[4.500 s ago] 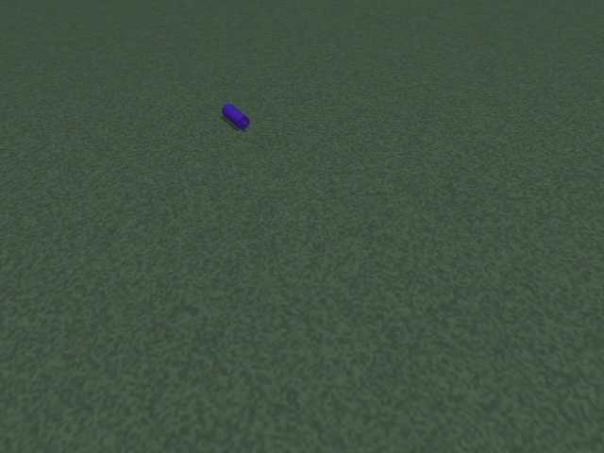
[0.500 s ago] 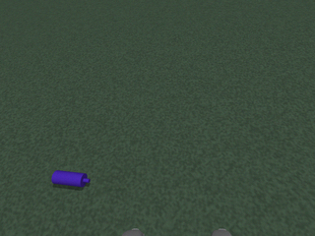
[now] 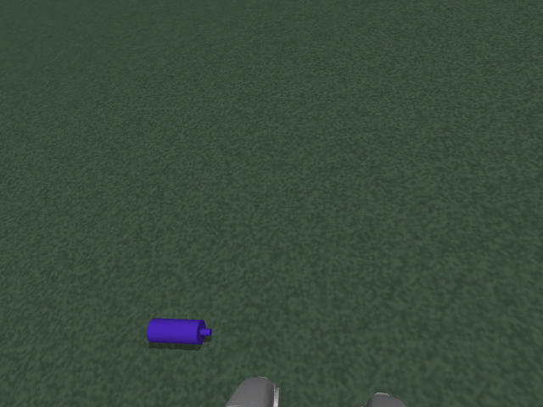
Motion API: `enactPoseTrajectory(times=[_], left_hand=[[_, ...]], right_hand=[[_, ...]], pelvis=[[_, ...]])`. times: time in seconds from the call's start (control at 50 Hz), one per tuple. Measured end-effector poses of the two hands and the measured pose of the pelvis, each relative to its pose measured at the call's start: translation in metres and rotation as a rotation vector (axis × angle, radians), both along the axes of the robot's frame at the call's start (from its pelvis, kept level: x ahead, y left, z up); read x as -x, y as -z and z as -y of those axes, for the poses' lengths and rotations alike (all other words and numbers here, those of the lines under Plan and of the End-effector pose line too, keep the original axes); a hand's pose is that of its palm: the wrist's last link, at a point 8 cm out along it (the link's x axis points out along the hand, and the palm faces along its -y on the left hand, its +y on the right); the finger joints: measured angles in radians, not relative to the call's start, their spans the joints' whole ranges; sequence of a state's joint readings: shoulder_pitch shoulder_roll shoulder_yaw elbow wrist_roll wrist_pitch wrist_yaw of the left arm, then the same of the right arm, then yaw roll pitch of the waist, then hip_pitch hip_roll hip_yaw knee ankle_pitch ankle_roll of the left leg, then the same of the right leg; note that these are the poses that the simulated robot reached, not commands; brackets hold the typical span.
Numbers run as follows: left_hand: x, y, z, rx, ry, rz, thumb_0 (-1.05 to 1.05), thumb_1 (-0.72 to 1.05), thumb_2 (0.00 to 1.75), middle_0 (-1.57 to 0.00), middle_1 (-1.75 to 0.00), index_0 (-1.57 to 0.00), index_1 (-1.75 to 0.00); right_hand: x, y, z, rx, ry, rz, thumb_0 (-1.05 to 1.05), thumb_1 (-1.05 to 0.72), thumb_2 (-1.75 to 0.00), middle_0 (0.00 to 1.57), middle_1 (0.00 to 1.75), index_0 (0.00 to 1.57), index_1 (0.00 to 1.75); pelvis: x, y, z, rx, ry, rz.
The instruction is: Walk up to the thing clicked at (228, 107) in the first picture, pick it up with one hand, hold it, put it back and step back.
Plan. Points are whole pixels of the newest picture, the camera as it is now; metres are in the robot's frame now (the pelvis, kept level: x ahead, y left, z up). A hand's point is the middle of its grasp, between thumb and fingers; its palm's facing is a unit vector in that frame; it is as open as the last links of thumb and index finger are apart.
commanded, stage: walk up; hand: left
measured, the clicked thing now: (181, 331) +0.48 +0.49 -0.70
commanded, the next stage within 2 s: none
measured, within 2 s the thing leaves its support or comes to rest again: neither
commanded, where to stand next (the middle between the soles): +0.08 +0.24 m, yaw -4 degrees
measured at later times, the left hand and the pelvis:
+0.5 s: hand out of the picture +0.08 +0.50 -0.14, palm faces -0.09 -0.86 -0.50, open 7.4 cm; pelvis +0.01 +0.21 +0.00, yaw -2 degrees
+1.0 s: hand out of the picture +0.16 +0.56 -0.14, palm faces -0.08 -0.92 -0.37, open 7.4 cm; pelvis +0.02 +0.29 +0.01, yaw -5 degrees
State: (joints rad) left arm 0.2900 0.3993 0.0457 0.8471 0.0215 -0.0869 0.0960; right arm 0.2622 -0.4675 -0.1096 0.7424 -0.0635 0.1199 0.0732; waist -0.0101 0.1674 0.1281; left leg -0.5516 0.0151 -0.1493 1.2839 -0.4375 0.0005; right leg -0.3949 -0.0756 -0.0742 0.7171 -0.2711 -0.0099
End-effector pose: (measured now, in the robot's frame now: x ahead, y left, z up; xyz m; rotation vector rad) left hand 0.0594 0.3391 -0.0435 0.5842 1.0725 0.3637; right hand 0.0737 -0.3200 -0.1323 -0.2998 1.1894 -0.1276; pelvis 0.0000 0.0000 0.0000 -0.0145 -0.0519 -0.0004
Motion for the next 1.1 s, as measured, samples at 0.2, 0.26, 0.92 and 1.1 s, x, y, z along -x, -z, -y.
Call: enactPoseTrajectory(times=[0.2,0.26,0.92,1.1], left_hand=[[0.012,0.019,-0.154,-0.072,-0.017,-0.03,0.0,0.89,0.9,-0.21,-0.3,-0.22,-0.3],[0.01,0.038,-0.191,-0.069,-0.063,-0.06,0.0,0.9,0.9,-0.2,-0.3,-0.21,-0.3],[-0.095,0.051,-0.258,0.264,0.092,-0.002,0.0,0.9,0.9,-0.2,-0.3,-0.21,-0.3],[-0.085,0.062,-0.25,0.27,0.085,-0.078,0.0,0.9,0.9,-0.2,-0.3,-0.21,-0.3]], right_hand=[[-0.026,-0.005,-0.082,0.099,-0.026,0.061,0.01,-0.9,-0.9,0.2,0.3,0.2,0.3],[-0.013,-0.011,-0.117,0.116,-0.018,0.068,0.01,-0.9,-0.9,0.2,0.3,0.2,0.3],[0.006,-0.042,-0.299,0.132,0.091,0.079,0.01,-0.9,-0.9,0.2,0.3,0.2,0.3],[0.044,-0.058,-0.258,0.221,0.122,-0.003,0.01,-0.9,-0.9,0.2,0.3,0.2,0.3]], pelvis=[[0.002,0.029,-0.112,0.0,-0.009,-0.003],[0.001,0.033,-0.141,-0.008,0.013,0.009],[-0.019,-0.007,-0.292,-0.008,0.079,-0.015],[-0.012,-0.008,-0.275,-0.008,0.105,-0.036]])
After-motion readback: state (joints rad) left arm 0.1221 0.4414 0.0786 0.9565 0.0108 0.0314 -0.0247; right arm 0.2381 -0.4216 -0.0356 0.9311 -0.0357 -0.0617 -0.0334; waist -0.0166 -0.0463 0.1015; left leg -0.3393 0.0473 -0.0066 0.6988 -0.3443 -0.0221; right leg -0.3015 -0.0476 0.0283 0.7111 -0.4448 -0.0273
